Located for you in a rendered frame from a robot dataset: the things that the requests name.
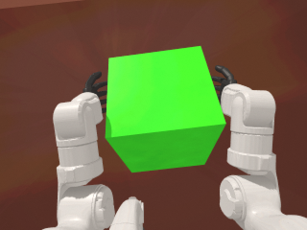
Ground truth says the robot left hand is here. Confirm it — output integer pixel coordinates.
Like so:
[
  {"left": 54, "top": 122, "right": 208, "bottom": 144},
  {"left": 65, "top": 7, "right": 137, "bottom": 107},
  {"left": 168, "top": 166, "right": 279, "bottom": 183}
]
[{"left": 83, "top": 71, "right": 108, "bottom": 113}]

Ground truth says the carton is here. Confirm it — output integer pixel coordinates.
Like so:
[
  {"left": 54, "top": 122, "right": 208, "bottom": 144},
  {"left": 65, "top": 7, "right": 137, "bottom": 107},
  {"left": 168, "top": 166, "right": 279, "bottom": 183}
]
[{"left": 105, "top": 46, "right": 226, "bottom": 173}]

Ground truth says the robot left upper arm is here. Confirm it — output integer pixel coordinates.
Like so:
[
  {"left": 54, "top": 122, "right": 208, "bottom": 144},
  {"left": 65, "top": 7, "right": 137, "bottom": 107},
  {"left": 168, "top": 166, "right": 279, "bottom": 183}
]
[{"left": 42, "top": 184, "right": 115, "bottom": 230}]

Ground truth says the left robot thigh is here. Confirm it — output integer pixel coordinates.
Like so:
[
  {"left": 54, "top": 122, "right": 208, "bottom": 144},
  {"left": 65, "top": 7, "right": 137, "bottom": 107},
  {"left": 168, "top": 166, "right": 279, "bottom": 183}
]
[{"left": 109, "top": 199, "right": 144, "bottom": 230}]

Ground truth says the robot right forearm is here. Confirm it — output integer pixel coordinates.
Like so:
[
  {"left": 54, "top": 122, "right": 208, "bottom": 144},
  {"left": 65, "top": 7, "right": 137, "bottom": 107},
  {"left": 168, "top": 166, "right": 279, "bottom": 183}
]
[{"left": 221, "top": 83, "right": 281, "bottom": 207}]

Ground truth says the robot right upper arm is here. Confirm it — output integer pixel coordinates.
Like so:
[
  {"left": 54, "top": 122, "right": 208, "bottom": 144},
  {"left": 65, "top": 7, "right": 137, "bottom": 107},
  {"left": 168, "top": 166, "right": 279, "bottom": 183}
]
[{"left": 220, "top": 175, "right": 307, "bottom": 230}]

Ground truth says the robot right hand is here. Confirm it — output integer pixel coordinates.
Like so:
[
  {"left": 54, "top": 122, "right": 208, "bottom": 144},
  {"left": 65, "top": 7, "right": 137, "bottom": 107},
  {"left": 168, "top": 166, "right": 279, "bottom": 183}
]
[{"left": 210, "top": 65, "right": 237, "bottom": 105}]

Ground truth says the robot left forearm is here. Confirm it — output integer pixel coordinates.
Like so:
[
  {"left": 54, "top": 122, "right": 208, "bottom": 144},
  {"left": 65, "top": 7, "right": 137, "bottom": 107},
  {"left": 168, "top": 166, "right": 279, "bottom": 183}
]
[{"left": 53, "top": 92, "right": 104, "bottom": 222}]

